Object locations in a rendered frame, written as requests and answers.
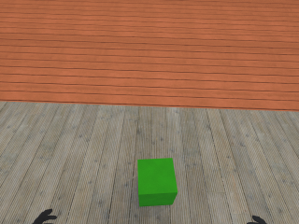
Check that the left robot hand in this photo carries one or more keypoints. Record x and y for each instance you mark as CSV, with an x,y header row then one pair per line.
x,y
44,216

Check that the carton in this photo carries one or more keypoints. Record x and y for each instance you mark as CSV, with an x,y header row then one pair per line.
x,y
157,184

